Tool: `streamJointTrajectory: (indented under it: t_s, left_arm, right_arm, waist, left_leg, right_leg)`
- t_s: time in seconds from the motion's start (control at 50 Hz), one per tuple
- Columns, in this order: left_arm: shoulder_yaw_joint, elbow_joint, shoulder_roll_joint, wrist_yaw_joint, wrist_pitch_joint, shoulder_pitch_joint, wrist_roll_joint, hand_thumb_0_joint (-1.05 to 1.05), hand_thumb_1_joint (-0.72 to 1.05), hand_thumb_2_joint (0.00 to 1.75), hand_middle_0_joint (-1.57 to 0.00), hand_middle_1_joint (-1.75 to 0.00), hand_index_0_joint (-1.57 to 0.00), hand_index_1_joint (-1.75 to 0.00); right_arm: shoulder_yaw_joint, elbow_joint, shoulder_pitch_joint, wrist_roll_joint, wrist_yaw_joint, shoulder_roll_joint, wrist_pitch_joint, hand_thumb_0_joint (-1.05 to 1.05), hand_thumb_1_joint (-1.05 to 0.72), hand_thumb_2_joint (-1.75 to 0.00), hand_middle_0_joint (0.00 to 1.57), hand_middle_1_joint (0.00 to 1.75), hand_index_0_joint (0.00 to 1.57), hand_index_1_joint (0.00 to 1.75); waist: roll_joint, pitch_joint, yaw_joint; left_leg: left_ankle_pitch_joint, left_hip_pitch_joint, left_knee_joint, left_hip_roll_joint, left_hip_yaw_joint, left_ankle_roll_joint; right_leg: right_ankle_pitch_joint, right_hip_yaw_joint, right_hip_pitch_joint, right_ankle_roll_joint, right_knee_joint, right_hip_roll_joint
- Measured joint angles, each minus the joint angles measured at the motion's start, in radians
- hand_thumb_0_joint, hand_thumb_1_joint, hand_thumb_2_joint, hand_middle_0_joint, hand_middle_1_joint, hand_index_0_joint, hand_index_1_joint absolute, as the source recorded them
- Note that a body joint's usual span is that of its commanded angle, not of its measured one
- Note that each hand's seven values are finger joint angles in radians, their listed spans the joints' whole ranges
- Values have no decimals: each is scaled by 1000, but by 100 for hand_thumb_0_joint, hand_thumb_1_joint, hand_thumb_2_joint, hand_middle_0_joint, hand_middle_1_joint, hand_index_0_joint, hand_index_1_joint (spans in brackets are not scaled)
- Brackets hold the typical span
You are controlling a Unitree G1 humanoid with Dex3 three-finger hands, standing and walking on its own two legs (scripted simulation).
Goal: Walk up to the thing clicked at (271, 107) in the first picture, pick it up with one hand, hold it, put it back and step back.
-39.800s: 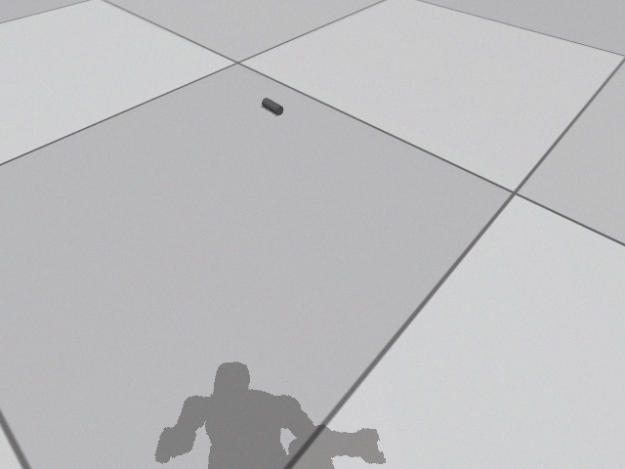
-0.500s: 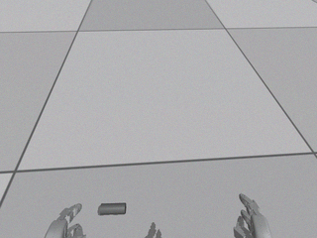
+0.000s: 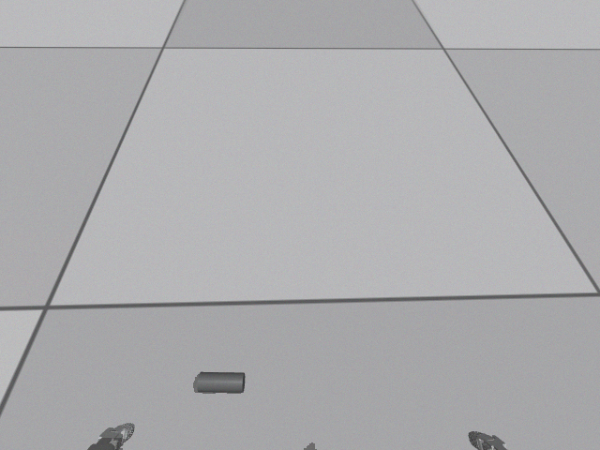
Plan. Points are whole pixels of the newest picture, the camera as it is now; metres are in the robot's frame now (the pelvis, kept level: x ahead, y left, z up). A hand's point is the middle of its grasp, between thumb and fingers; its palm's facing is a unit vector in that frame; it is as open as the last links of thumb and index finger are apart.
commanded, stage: stand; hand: left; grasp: from above
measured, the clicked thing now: (221, 382) +0.42 +0.24 -0.72
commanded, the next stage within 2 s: none
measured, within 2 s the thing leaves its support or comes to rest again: neither
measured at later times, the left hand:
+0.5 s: hand out of the picture +0.05 +0.24 -0.13, palm faces +0.02 -0.95 -0.32, open 7.4 cm
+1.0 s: hand out of the picture +0.05 +0.23 -0.13, palm faces -0.01 -0.95 -0.32, open 7.4 cm
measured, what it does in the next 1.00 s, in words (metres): stands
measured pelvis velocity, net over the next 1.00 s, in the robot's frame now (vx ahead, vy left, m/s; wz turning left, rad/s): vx -0.01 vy -0.01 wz -0.02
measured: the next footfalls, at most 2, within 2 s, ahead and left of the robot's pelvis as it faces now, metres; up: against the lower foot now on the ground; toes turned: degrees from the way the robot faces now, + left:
none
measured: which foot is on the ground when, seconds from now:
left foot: down 0.00-1.00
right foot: down 0.00-1.00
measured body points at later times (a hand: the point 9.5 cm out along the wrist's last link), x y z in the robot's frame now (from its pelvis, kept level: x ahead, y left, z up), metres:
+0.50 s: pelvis -0.01 +0.01 +0.03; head -0.01 +0.01 +0.48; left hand +0.04 +0.29 -0.11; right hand +0.05 -0.26 -0.11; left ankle +0.00 +0.12 -0.71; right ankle +0.00 -0.13 -0.71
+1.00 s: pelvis -0.01 -0.01 +0.03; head -0.01 -0.02 +0.48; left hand +0.05 +0.27 -0.10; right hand +0.04 -0.29 -0.11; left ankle +0.00 +0.12 -0.71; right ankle +0.00 -0.13 -0.71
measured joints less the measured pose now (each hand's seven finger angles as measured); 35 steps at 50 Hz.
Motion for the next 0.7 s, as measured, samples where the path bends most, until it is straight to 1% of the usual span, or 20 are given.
streamJointTrajectory:
  t_s: [0.14, 0.3, 0.48, 0.7]
  left_arm:
    - [3, 192, -13, 1, -27, 0, -11, 1, 91, 90, -20, -30, -20, -30]
    - [-3, 318, -24, 0, -38, -20, -15, 1, 91, 90, -20, -30, -20, -30]
    - [-3, 380, -16, -4, -43, -39, -15, 1, 91, 90, -20, -30, -20, -30]
    - [-5, 406, -2, -11, -54, -35, -15, 1, 91, 90, -20, -30, -20, -30]
  right_arm:
    - [-5, 97, 15, 9, -7, 1, 19, 0, -91, -90, 20, 30, 20, 30]
    - [3, 177, 9, 21, -14, 15, 26, 0, -91, -90, 20, 30, 20, 30]
    - [6, 217, -7, 24, -9, 13, 28, 0, -91, -90, 20, 30, 20, 30]
    - [2, 235, -20, 29, -1, -14, 28, 0, -91, -90, 20, 30, 20, 30]
  waist:
    - [6, 19, -2]
    - [9, 34, 0]
    - [13, 29, -2]
    - [28, 31, -6]
  left_leg:
    - [60, 119, -139, -2, 9, 7]
    - [129, 217, -272, -10, 16, 13]
    - [182, 263, -357, -16, 20, 14]
    - [200, 257, -378, -3, 18, 3]
  right_leg:
    - [69, 7, 120, 11, -149, -2]
    - [137, 12, 215, 19, -278, -9]
    - [184, 17, 252, 21, -346, -14]
    - [200, 14, 244, 10, -365, -1]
